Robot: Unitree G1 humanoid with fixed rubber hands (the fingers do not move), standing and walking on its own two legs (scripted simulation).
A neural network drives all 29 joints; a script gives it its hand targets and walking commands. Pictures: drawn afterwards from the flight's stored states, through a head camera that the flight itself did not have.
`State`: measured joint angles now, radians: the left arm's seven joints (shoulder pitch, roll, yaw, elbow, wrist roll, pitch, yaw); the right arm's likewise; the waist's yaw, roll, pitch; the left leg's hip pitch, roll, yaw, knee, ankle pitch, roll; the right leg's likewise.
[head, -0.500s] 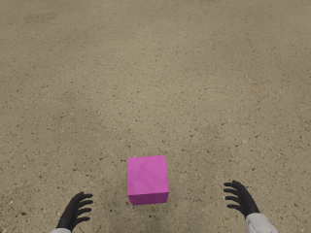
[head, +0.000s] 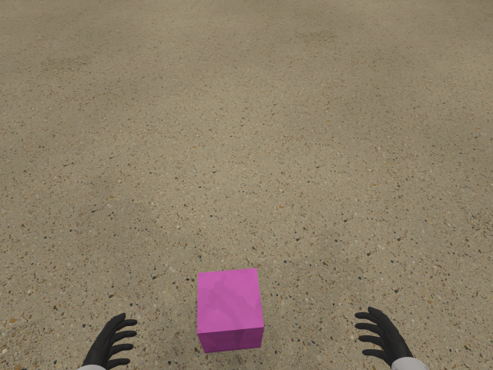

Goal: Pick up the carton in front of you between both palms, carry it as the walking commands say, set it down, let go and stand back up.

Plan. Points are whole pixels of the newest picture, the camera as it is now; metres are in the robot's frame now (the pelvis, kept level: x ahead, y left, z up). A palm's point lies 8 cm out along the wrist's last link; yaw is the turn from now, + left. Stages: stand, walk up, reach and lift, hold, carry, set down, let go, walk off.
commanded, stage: stand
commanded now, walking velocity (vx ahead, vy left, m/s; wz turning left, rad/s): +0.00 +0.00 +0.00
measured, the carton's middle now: (230, 311) +0.43 +0.06 -0.65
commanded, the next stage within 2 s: none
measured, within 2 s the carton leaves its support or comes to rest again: neither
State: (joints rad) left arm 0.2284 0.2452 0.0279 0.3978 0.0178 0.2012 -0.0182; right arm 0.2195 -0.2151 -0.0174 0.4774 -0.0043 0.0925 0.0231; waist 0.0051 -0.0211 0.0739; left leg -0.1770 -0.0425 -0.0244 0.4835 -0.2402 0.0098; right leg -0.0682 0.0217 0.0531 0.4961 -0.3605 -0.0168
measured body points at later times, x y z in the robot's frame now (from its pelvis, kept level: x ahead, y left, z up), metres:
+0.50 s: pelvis +0.02 +0.02 +0.00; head +0.03 +0.04 +0.45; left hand +0.16 +0.30 -0.11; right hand +0.16 -0.28 -0.09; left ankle +0.02 +0.11 -0.74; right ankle -0.05 -0.11 -0.74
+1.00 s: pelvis +0.01 +0.02 +0.01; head +0.00 +0.03 +0.46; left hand +0.12 +0.32 -0.11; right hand +0.11 -0.29 -0.09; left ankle +0.02 +0.11 -0.74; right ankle -0.05 -0.11 -0.74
